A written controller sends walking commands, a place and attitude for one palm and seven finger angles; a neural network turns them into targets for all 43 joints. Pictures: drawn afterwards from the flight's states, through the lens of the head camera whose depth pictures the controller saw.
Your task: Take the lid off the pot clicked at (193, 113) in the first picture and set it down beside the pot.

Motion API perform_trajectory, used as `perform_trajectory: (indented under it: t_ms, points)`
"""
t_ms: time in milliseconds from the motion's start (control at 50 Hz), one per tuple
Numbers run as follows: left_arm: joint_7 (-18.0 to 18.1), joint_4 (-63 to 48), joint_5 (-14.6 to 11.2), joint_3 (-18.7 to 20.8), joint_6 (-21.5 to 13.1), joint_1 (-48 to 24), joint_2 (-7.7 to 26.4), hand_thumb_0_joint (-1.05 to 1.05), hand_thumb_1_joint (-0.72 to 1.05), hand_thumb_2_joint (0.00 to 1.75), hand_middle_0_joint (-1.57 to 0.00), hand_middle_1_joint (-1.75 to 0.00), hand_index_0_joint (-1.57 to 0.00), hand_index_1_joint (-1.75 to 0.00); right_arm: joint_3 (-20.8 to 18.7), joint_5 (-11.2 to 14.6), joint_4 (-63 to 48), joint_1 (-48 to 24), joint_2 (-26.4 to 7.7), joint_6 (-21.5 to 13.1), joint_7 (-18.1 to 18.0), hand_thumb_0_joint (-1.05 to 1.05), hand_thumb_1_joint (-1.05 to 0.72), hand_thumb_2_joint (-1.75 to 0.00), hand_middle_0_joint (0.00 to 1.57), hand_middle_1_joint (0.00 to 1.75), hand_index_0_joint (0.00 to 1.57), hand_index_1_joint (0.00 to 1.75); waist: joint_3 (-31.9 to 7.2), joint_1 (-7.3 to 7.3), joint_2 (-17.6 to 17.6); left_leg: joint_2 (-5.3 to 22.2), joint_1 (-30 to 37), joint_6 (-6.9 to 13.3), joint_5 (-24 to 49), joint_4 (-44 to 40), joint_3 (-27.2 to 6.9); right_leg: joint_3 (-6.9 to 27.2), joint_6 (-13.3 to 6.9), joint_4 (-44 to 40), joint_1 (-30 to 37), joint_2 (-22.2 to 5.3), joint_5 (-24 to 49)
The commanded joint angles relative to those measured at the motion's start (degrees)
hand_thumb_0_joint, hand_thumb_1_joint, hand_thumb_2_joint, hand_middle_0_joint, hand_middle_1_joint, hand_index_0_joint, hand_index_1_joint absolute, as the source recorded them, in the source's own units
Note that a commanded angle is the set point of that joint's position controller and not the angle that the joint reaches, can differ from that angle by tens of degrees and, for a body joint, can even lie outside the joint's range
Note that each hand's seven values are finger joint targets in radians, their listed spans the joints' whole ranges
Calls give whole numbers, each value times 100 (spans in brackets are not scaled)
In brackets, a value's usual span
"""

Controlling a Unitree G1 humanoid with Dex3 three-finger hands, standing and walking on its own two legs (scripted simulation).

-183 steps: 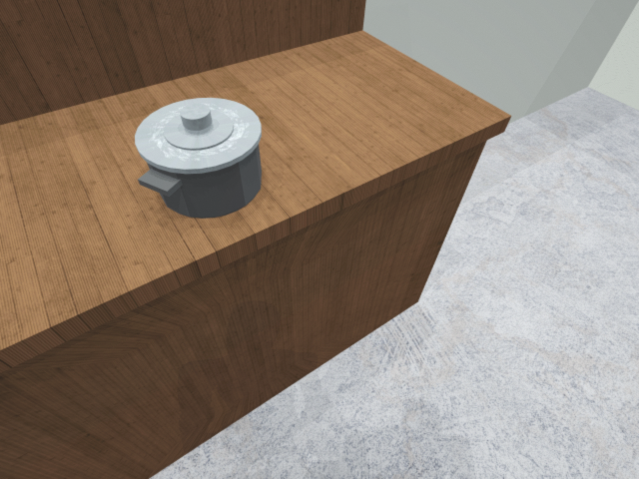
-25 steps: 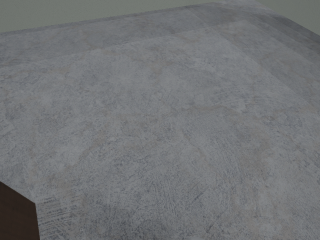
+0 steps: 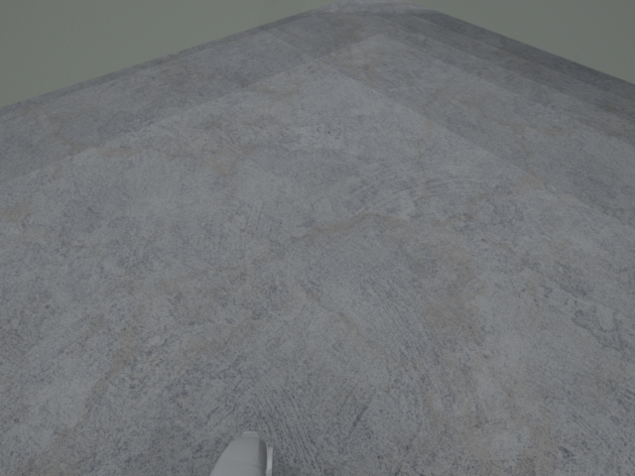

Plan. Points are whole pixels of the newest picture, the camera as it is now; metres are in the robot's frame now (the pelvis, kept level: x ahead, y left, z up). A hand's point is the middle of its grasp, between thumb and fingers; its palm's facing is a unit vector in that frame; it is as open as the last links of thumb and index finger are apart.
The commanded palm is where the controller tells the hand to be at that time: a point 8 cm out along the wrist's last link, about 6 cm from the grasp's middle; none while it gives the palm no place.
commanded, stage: walk to a spot facing it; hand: left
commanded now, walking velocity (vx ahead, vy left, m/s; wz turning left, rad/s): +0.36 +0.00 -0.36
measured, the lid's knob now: out of the picture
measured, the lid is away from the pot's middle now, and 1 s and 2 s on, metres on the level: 0.00 0.00 0.00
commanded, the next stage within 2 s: turn to face it in 0.54 s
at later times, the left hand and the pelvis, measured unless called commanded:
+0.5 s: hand (217, 343) +0.34 +0.20 -0.16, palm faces -0.23 -0.96 -0.17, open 7.4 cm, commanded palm none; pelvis +0.19 +0.04 +0.00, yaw -16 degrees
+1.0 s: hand (292, 303) +0.43 +0.08 -0.15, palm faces -0.24 -0.95 -0.19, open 7.2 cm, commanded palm none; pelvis +0.26 -0.04 +0.00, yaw -16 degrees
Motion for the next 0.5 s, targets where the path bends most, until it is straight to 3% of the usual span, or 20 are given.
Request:
perform_trajectory:
  t_ms: [0,20,40,60,80,100,120,160,200,220,280,340,420,480]
  points:
    - [124,-221,48,268,-152,150,1111,0,90,90,-20,-30,-20,-30,-37,30,-730,-807,-263,-330,17,0,-90,-90,20,30,20,30,411,98,-809,-247,231,160,-245,-971,184,1195,-794,-313,-272,-1421,2434]
    - [126,-218,52,281,-164,44,1139,0,90,90,-20,-30,-20,-30,-64,31,-646,-501,-300,-366,-15,0,-90,-90,20,30,20,30,271,-89,-652,-372,944,218,-264,-1342,241,1146,-745,31,-523,-1401,2854]
    - [120,-229,25,298,-173,-94,1166,0,90,90,-20,-30,-20,-30,-97,11,-406,178,-373,-401,-77,0,-90,-90,20,30,20,30,8,-419,-589,-566,1945,268,-26,-1814,353,950,-620,713,-822,-1145,3345]
    - [94,-236,-5,319,-190,-109,1052,0,90,90,-20,-30,-20,-30,-162,-10,-99,1113,-673,-428,-173,0,-90,-90,20,30,20,30,-529,-766,-269,-436,3314,345,89,-2036,157,779,-438,1850,-1295,-829,3287]
    - [38,-298,-85,327,-173,126,740,0,90,90,-20,-30,-20,-30,-344,-104,115,1968,-1400,-469,-246,0,-90,-90,20,30,20,30,-1376,-1003,1149,1196,4655,774,-231,-2310,-1853,107,-112,3689,-2358,-82,1248]
    - [-5,-392,-103,250,-189,231,543,0,90,90,-20,-30,-20,-30,-317,-72,169,2226,-1603,-430,-256,0,-90,-90,20,30,20,30,-1557,-873,2005,2238,4853,1173,-305,-3219,-3453,-43,2,5249,-3317,242,-1069]
    - [6,-473,-69,248,-148,-96,632,0,90,90,-20,-30,-20,-30,-261,-31,43,1797,-1448,-346,-253,0,-90,-90,20,30,20,30,-885,-770,1221,2314,4064,1327,-803,-3456,-3442,251,-59,5736,-3520,-213,-883]
    - [-64,-384,23,289,-69,-390,518,0,90,90,-20,-30,-20,-30,-50,-33,-75,855,-598,-449,-256,0,-90,-90,20,30,20,30,25,-337,939,1778,2526,895,-924,-3775,-2180,97,30,5948,-3569,-592,93]
    - [-149,-308,57,293,122,-234,364,0,90,90,-20,-30,-20,-30,50,-9,-65,631,-287,-507,-268,0,-90,-90,20,30,20,30,236,-62,860,1355,1897,642,-359,-3869,-1027,-36,130,5708,-3228,-690,514]
    - [-163,-252,56,291,184,-56,284,0,90,90,-20,-30,-20,-30,44,22,-35,547,-237,-524,-279,0,-90,-90,20,30,20,30,81,70,881,1243,1913,598,-12,-3775,-569,-85,171,5614,-3166,-719,673]
    - [-183,-363,78,314,316,-297,254,0,90,90,-20,-30,-20,-30,19,54,46,696,-236,-535,-287,0,-90,-90,20,30,20,30,90,68,653,1234,2115,834,387,-3921,-3,-205,302,5432,-3620,-833,949]
    - [-197,-552,83,302,362,-719,211,0,90,90,-20,-30,-20,-30,-1,53,118,932,-272,-511,-301,0,-90,-90,20,30,20,30,154,-6,393,1279,2556,970,1614,-3768,356,-362,445,4973,-4087,-886,1115]
    - [-214,-749,76,235,390,-1353,211,0,90,90,-20,-30,-20,-30,-10,33,234,1222,-400,-427,-303,0,-90,-90,20,30,20,30,187,-204,651,1214,3013,991,2704,-3436,817,-750,480,3881,-4078,-838,1191]
    - [-221,-888,58,187,400,-1790,198,0,90,90,-20,-30,-20,-30,-32,-13,285,1306,-495,-338,-299,0,-90,-90,20,30,20,30,248,-343,867,1239,3177,996,2961,-3178,1104,-1016,424,2870,-3732,-731,993]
